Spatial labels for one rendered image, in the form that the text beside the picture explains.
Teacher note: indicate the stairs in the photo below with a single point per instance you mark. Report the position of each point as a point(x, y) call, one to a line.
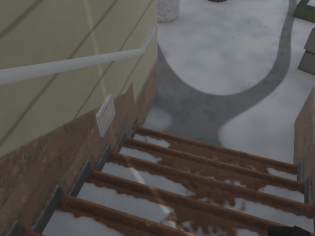
point(160, 184)

